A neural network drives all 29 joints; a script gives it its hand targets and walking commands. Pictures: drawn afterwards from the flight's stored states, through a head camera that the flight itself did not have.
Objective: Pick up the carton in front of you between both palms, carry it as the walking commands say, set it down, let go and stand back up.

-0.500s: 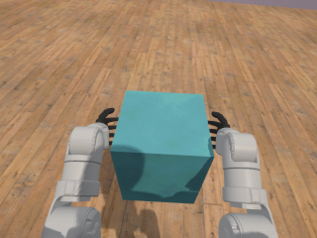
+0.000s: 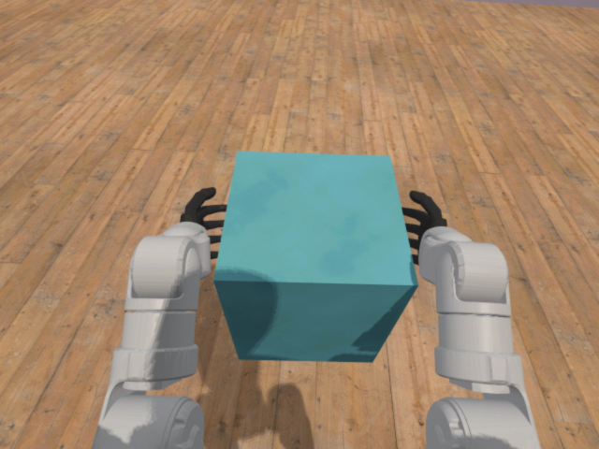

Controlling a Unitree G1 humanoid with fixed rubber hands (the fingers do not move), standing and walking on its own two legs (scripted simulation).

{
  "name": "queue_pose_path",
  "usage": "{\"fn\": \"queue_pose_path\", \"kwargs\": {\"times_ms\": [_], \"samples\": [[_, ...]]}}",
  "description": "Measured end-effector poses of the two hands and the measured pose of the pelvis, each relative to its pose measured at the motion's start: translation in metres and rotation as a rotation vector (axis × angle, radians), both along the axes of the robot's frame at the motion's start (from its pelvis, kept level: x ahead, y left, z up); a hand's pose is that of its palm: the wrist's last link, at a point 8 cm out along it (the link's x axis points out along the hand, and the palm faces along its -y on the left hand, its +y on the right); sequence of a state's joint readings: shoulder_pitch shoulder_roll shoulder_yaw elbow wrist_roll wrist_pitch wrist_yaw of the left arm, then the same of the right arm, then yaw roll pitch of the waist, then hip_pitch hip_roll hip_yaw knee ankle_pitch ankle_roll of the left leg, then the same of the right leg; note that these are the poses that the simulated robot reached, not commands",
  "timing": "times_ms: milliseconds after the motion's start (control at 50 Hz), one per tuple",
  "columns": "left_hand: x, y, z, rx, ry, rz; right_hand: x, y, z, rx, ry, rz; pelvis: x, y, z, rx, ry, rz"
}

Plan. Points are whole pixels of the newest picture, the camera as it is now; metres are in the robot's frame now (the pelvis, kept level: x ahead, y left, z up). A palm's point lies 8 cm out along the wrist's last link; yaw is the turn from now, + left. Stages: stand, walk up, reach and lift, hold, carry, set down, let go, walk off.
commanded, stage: carry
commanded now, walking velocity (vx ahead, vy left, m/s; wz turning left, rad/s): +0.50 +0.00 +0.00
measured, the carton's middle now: (309, 264) +0.38 -0.02 +0.05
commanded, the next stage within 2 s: none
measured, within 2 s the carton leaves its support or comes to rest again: neither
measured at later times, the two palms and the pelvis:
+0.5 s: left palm (204, 133) +0.61 +0.17 +0.12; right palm (371, 137) +0.61 -0.13 +0.12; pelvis +0.30 +0.03 +0.01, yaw -1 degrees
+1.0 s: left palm (238, 78) +0.87 +0.13 +0.11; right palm (367, 84) +0.87 -0.17 +0.10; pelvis +0.61 -0.01 +0.00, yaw +0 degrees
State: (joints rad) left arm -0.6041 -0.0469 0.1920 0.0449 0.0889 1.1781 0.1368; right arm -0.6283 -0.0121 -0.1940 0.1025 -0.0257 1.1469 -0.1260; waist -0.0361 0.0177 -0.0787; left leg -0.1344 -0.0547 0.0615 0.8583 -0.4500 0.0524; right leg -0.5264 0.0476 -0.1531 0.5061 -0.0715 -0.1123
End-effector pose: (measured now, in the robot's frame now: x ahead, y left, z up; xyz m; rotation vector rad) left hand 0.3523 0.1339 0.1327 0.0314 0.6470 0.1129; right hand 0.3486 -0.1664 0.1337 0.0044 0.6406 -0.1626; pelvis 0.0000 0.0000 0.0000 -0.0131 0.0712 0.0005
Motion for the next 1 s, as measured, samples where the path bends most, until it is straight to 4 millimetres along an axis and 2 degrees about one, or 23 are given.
{"fn": "queue_pose_path", "kwargs": {"times_ms": [40, 140, 280, 400, 500, 540, 600, 680, 760, 860, 920, 960, 1000], "samples": [[0.019, 0.002, -0.007, 0.014, 0.042, 0.018, 0.026, 0.002, -0.009, 0.0, 0.042, 0.028, 0.019, -0.005, 0.0, -0.001, 0.001, 0.001], [0.053, 0.012, -0.021, 0.008, 0.146, 0.066, 0.076, 0.013, -0.021, -0.005, 0.145, 0.077, 0.066, -0.014, 0.016, 0.02, 0.005, 0.006], [0.129, 0.016, -0.002, -0.008, 0.101, 0.087, 0.149, 0.016, -0.007, 0.02, 0.101, 0.064, 0.137, -0.011, 0.03, 0.038, 0.022, 0.007], [0.202, 0.02, 0.009, -0.029, 0.052, 0.069, 0.21, 0.02, 0.002, 0.045, 0.051, 0.009, 0.217, 0.005, 0.031, 0.04, 0.03, 0.0], [0.259, 0.032, -0.01, -0.071, 0.032, 0.045, 0.263, 0.034, -0.011, 0.052, 0.031, -0.029, 0.296, 0.026, 0.013, 0.027, 0.014, -0.028], [0.277, 0.038, -0.023, -0.085, 0.055, 0.037, 0.277, 0.04, -0.02, 0.041, 0.052, -0.043, 0.321, 0.031, 0.012, 0.043, 0.013, -0.038], [0.294, 0.042, -0.035, -0.1, 0.116, 0.029, 0.287, 0.044, -0.032, 0.048, 0.111, -0.076, 0.353, 0.037, 0.021, 0.024, 0.013, -0.049], [0.321, 0.041, -0.035, -0.089, 0.134, 0.004, 0.31, 0.043, -0.031, 0.025, 0.13, -0.081, 0.395, 0.041, 0.031, 0.003, 0.01, -0.048], [0.36, 0.037, -0.023, -0.079, 0.09, -0.008, 0.349, 0.039, -0.017, 0.02, 0.086, -0.076, 0.441, 0.037, 0.035, -0.004, 0.006, -0.043], [0.419, 0.027, -0.01, -0.071, 0.028, 0.007, 0.414, 0.029, -0.006, 0.026, 0.026, -0.056, 0.509, 0.023, 0.03, 0.0, -0.005, -0.041], [0.461, 0.015, -0.011, -0.061, 0.007, 0.016, 0.458, 0.017, -0.011, 0.036, 0.006, -0.046, 0.554, 0.01, 0.019, 0.007, -0.015, -0.032], [0.491, 0.006, -0.016, -0.051, -0.002, 0.024, 0.49, 0.008, -0.02, 0.048, -0.003, -0.039, 0.584, -0.001, 0.007, 0.005, -0.025, -0.017], [0.517, -0.001, -0.023, -0.033, 0.026, 0.029, 0.518, 0.001, -0.031, 0.057, 0.026, -0.029, 0.608, -0.008, 0.005, -0.01, -0.023, -0.003]]}}
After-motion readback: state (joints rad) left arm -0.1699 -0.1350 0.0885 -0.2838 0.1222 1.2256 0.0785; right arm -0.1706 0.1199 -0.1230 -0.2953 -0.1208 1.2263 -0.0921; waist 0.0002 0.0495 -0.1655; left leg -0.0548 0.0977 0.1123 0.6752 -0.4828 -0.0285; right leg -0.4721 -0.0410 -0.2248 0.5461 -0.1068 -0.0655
